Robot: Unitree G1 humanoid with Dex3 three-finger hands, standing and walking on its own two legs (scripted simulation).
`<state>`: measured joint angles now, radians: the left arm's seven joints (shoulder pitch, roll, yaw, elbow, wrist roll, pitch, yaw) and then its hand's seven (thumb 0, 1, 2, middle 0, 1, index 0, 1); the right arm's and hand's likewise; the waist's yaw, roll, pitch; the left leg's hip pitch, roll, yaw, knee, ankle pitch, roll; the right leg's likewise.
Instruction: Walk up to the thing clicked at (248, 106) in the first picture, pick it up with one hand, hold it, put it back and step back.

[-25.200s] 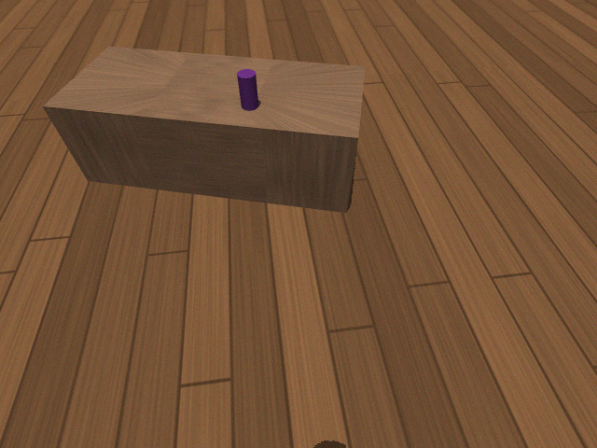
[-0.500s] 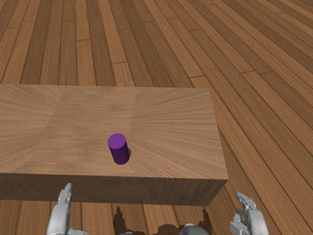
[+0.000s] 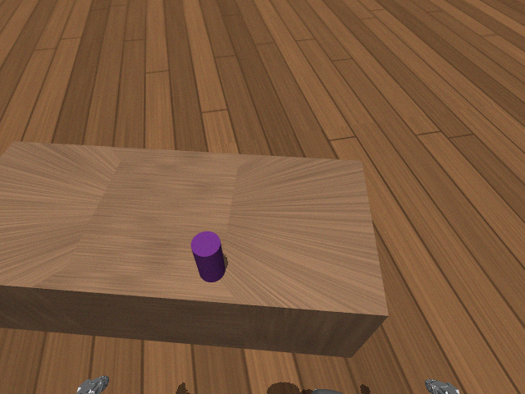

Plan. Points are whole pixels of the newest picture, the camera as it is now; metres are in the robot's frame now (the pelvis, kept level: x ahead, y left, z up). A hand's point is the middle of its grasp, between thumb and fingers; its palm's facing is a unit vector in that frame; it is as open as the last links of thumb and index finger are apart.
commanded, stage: stand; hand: left
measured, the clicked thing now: (209, 257) +0.46 +0.15 -0.26
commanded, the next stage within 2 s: none
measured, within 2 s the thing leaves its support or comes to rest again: neither
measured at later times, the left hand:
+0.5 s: hand out of the picture +0.05 +0.24 -0.12, palm faces +0.04 -0.93 -0.36, open 7.4 cm
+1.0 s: hand out of the picture +0.04 +0.24 -0.12, palm faces +0.03 -0.94 -0.35, open 7.4 cm
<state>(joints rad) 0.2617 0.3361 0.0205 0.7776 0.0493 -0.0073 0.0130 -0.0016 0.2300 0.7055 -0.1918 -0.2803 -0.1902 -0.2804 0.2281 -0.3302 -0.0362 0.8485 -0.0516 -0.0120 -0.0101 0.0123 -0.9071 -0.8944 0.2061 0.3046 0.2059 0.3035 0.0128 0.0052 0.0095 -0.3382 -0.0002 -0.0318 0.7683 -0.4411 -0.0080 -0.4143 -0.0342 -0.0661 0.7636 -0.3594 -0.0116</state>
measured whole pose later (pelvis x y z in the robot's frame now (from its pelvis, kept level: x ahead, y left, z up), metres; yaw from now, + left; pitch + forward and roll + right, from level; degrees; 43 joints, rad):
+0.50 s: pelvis -0.01 -0.01 +0.03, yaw +1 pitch -4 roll +0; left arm 0.15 0.32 0.01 1.13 0.02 -0.02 0.01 0.01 0.89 0.90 -0.20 -0.30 -0.20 -0.30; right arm 0.17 -0.32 0.00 1.09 -0.02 0.00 -0.01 0.01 -0.91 -0.89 0.21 0.30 0.21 0.30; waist 0.02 0.03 0.04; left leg -0.10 0.00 -0.06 0.41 -0.25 -0.02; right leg -0.16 -0.03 -0.09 0.42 -0.19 -0.01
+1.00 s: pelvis -0.01 -0.01 +0.04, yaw +1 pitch -3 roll +0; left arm 0.11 0.32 0.01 1.21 0.01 -0.01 0.00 0.01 0.90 0.90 -0.20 -0.30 -0.20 -0.30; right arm 0.17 -0.34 0.01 1.14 -0.02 0.00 -0.01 0.01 -0.91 -0.89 0.20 0.30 0.20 0.30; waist 0.02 0.03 0.05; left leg -0.08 0.02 -0.05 0.35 -0.22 -0.03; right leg -0.15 -0.01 -0.09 0.36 -0.15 -0.02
